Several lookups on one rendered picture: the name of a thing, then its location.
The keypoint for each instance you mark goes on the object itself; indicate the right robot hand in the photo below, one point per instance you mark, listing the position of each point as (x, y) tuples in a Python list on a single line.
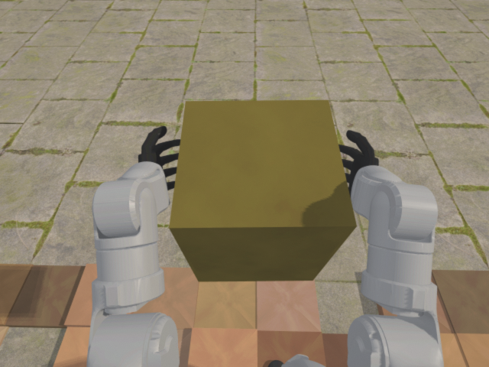
[(366, 158)]

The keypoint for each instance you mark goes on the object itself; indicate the left robot forearm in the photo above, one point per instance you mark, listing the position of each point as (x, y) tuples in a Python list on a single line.
[(125, 231)]

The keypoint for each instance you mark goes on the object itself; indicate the carton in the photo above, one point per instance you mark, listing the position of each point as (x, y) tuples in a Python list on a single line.
[(260, 192)]

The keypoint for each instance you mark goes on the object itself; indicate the right robot upper arm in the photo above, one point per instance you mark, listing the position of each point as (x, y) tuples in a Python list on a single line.
[(390, 341)]

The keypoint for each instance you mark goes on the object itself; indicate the left robot upper arm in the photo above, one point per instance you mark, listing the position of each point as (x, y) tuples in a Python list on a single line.
[(135, 340)]

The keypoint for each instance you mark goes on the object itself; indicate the right robot shin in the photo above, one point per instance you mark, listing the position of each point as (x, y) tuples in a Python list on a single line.
[(298, 356)]

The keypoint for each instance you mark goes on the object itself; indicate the right robot forearm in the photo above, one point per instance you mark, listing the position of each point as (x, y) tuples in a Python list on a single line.
[(401, 236)]

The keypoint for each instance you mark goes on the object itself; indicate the left robot hand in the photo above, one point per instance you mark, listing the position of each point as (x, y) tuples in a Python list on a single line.
[(151, 152)]

